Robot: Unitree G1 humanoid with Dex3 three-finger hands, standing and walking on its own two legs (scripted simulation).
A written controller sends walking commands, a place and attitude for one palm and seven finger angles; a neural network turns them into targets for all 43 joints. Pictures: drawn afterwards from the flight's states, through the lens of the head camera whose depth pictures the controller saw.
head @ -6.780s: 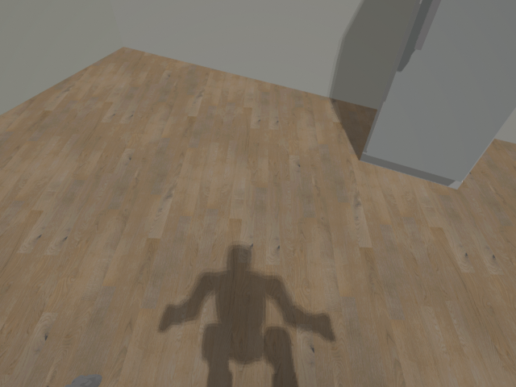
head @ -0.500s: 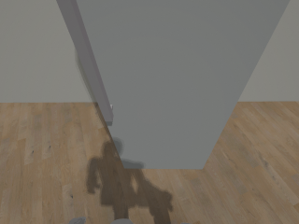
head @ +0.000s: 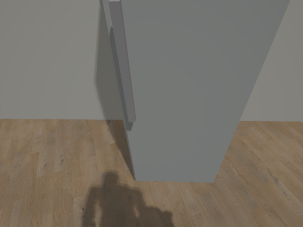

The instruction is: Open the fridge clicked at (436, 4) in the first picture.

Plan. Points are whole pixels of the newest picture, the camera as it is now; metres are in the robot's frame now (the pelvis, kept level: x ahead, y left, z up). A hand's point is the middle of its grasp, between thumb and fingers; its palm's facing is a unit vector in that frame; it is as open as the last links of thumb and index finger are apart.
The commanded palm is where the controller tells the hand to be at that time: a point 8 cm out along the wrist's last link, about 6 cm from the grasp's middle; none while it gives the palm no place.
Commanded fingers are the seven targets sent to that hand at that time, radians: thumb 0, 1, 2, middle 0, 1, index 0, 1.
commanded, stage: come to a stop and stand still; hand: left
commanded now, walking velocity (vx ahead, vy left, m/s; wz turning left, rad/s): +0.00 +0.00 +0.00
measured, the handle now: (126, 70) +0.55 +0.12 +0.17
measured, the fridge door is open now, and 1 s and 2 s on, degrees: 0 0 0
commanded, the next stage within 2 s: look again from close up in 0.88 s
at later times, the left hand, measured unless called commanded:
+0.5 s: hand out of the picture -0.04 +0.19 -0.19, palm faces +0.10 -0.98 -0.19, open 7.3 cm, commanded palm none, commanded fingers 0.00 0.90 0.90 -0.20 -0.30 -0.20 -0.30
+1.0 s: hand out of the picture -0.06 +0.18 -0.16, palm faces +0.05 -0.98 -0.20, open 7.3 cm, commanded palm none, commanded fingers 0.00 0.90 0.90 -0.20 -0.30 -0.20 -0.30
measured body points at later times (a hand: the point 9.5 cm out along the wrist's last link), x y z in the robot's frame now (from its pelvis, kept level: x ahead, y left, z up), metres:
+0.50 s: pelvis -0.06 +0.01 -0.01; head -0.08 +0.02 +0.44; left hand -0.05 +0.24 -0.17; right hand -0.04 -0.23 -0.16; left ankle -0.07 +0.10 -0.73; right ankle +0.10 -0.12 -0.70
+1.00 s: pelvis -0.07 +0.00 +0.01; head -0.06 +0.00 +0.46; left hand -0.06 +0.23 -0.14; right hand -0.07 -0.22 -0.15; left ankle -0.07 +0.10 -0.72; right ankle -0.01 -0.12 -0.72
